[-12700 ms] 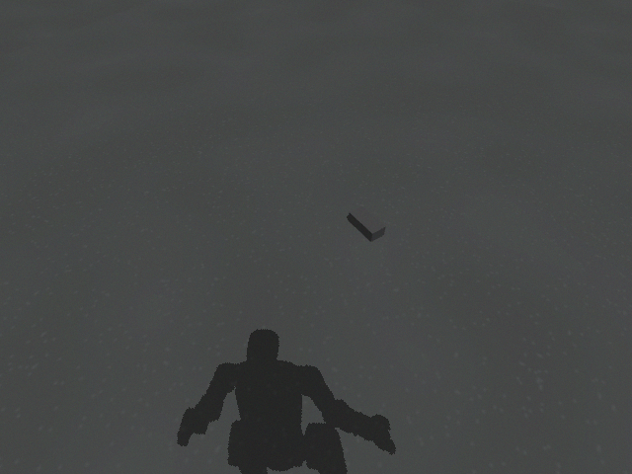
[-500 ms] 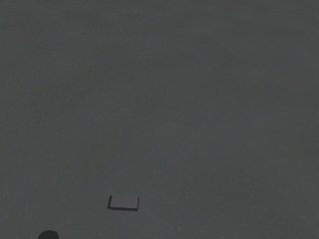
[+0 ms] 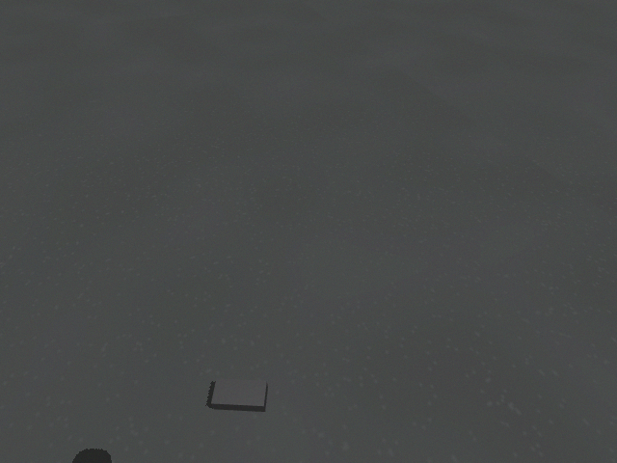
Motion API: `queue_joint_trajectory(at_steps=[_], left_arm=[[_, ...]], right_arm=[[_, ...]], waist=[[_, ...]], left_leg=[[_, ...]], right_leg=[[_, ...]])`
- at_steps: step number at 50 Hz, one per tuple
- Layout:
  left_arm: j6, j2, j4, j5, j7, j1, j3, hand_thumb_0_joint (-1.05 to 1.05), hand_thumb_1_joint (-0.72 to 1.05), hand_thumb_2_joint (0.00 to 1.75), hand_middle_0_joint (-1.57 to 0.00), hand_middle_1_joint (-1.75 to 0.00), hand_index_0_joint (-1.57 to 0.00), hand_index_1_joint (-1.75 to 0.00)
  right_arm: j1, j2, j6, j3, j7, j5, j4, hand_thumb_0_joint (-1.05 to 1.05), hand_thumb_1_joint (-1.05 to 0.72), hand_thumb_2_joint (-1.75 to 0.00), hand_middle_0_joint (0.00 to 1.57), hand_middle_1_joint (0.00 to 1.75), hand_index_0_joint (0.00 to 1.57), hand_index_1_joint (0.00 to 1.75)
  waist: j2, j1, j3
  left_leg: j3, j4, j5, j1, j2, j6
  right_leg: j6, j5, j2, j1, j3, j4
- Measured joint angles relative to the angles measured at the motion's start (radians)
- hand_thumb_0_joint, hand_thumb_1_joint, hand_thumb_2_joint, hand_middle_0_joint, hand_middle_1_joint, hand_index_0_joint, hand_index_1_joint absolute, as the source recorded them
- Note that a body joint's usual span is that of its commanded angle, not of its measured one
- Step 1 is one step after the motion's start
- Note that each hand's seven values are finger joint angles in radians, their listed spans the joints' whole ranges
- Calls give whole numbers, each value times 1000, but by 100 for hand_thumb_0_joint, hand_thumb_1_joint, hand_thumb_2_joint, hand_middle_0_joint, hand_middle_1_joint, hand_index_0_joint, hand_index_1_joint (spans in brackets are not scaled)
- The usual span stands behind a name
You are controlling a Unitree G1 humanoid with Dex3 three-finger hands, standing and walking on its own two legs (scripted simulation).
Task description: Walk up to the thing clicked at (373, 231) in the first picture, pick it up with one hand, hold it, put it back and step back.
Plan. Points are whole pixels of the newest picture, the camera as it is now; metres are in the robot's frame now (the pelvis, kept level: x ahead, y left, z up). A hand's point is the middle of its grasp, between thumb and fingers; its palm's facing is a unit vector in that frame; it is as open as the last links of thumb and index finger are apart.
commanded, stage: rise first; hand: left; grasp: from above
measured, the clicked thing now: (240, 395) +0.48 +0.23 -0.75
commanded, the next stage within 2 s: none
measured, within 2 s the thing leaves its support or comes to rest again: neither
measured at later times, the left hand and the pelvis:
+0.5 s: hand out of the picture +0.16 +0.25 -0.18, palm faces -0.07 -0.92 -0.38, open 11.9 cm; pelvis +0.00 +0.01 -0.03, yaw -2 degrees
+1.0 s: hand out of the picture +0.14 +0.26 -0.23, palm faces -0.15 -0.88 -0.46, open 14.2 cm; pelvis +0.00 +0.01 -0.09, yaw -2 degrees
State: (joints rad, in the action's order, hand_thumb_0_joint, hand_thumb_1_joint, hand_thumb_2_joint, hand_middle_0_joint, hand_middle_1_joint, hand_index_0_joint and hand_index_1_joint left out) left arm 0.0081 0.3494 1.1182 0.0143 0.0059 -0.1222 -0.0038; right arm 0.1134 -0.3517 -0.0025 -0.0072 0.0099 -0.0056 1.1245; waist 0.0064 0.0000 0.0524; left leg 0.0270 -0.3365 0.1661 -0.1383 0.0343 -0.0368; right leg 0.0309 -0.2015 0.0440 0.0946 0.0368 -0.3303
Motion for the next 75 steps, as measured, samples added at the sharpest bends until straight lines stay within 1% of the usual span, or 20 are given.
queue_joint_trajectory(at_steps=[6,7,8,10,12,14,16,18,22,26,30,34,40,49,56,66,69,71,73,75], left_arm=[[0,0,1,1,1,-5,-1,1,90,90,-20,-30,-21,-30],[-2,-3,-23,-9,-4,-13,-7,1,89,90,-19,-31,-20,-31],[6,-11,-49,-21,-11,-9,-15,1,88,90,-19,-32,-20,-32],[22,-26,-56,-20,-14,36,-44,1,83,91,-19,-37,-19,-37],[20,-27,-36,0,-5,101,-75,1,75,91,-17,-45,-18,-44],[15,-19,-24,32,7,154,-108,1,66,92,-15,-54,-17,-54],[2,-14,-43,63,15,179,-138,1,54,93,-13,-65,-15,-64],[-22,-15,-88,82,14,176,-151,1,42,94,-10,-76,-13,-74],[-98,-29,-178,109,5,133,-149,0,14,96,-7,-91,-10,-89],[-165,-42,-245,130,-4,89,-149,0,-13,97,-6,-100,-8,-98],[-190,-52,-336,151,-10,42,-157,0,-33,98,-6,-104,-8,-103],[-209,-53,-441,167,-10,-7,-152,0,-45,99,-7,-106,-8,-105],[-256,-49,-574,185,-8,-78,-134,0,-52,101,-6,-106,-6,-106],[-302,-47,-717,203,-17,-143,-121,0,-53,100,-5,-106,-6,-106],[-315,-43,-784,223,-24,-176,-113,0,-54,98,-6,-106,-6,-106],[-300,-30,-822,252,-30,-201,-101,0,-57,99,-7,-104,-7,-105],[-274,-19,-791,278,-35,-177,-95,0,-58,99,-7,-104,-7,-105],[-244,-7,-748,303,-37,-142,-93,0,-58,100,-8,-103,-7,-104],[-205,8,-693,337,-40,-93,-94,0,-59,100,-8,-103,-7,-104],[-162,23,-639,379,-47,-36,-93,0,-59,101,-8,-102,-7,-103]], right_arm=[[4,0,0,0,0,-1,1,0,-91,-90,20,30,21,30],[18,1,4,0,-7,14,-34,1,-91,-90,20,30,21,30],[35,3,-6,1,-19,29,-82,1,-91,-90,20,30,21,30],[56,15,-25,5,-36,48,-160,1,-92,-90,20,30,20,30],[63,35,-33,11,-44,51,-218,1,-92,-90,20,30,20,30],[68,60,-38,20,-44,43,-263,1,-92,-90,20,30,20,30],[79,83,-39,28,-40,34,-303,1,-92,-90,20,30,20,30],[94,99,-39,33,-36,32,-335,1,-92,-90,20,30,20,30],[121,113,-33,34,-28,35,-390,1,-92,-90,20,30,21,30],[133,113,-44,36,-20,35,-435,1,-91,-89,21,30,21,30],[137,109,-63,45,-20,30,-466,1,-90,-89,21,30,21,30],[126,108,-80,51,-29,26,-489,1,-90,-89,21,30,21,30],[105,112,-102,49,-39,18,-520,1,-88,-89,20,30,20,30],[89,126,-131,35,-50,9,-569,1,-87,-89,21,30,21,30],[84,134,-141,30,-58,7,-585,1,-88,-89,21,30,21,30],[77,130,-154,29,-57,8,-595,1,-90,-89,21,30,21,30],[70,124,-167,28,-56,9,-593,1,-90,-89,21,30,21,30],[63,118,-179,28,-53,8,-592,1,-90,-89,21,30,21,30],[53,111,-194,31,-47,7,-584,1,-90,-89,21,30,21,30],[38,103,-207,36,-40,7,-570,1,-90,-89,21,30,21,30]], waist=[[-1,0,2],[0,1,-4],[2,2,-3],[5,3,7],[2,7,7],[-6,12,-4],[-13,17,-19],[-15,21,-31],[-6,34,-60],[0,38,-90],[-1,31,-116],[-1,27,-130],[3,27,-150],[10,30,-170],[14,31,-182],[17,32,-196],[19,31,-201],[18,31,-207],[14,30,-212],[11,31,-215]], left_leg=[[-1,1,1,-1,0,1],[0,-13,7,-20,-1,1],[1,-36,15,-45,-2,3],[3,-81,30,-94,-3,4],[3,-134,47,-156,0,3],[1,-191,68,-222,4,0],[-5,-241,89,-276,7,0],[-10,-275,108,-306,9,0],[-18,-323,138,-346,9,4],[-20,-406,182,-418,9,9],[-15,-514,235,-511,8,11],[-8,-606,279,-588,8,12],[2,-699,324,-668,11,12],[18,-803,364,-778,15,11],[27,-869,386,-850,16,11],[33,-953,403,-946,13,11],[35,-988,408,-990,12,12],[36,-1022,414,-1035,10,11],[36,-1067,423,-1090,7,10],[36,-1119,434,-1154,5,9]], right_leg=[[0,-1,0,1,-1,1],[0,-7,1,20,-1,-14],[0,-15,2,45,-1,-37],[-1,-31,3,93,0,-83],[-2,-48,1,157,-3,-136],[-3,-68,-3,226,-9,-194],[-4,-87,-6,282,-17,-245],[-3,-103,-7,315,-24,-278],[1,-127,-7,355,-34,-318],[6,-167,-6,426,-39,-396],[10,-219,-4,515,-40,-501],[13,-262,-4,586,-37,-586],[14,-302,-8,659,-32,-667],[14,-341,-13,760,-23,-762],[15,-362,-15,827,-18,-823],[16,-381,-15,920,-19,-908],[16,-389,-14,965,-19,-945],[15,-398,-13,1011,-21,-984],[14,-411,-12,1069,-24,-1034],[14,-426,-11,1135,-29,-1093]])
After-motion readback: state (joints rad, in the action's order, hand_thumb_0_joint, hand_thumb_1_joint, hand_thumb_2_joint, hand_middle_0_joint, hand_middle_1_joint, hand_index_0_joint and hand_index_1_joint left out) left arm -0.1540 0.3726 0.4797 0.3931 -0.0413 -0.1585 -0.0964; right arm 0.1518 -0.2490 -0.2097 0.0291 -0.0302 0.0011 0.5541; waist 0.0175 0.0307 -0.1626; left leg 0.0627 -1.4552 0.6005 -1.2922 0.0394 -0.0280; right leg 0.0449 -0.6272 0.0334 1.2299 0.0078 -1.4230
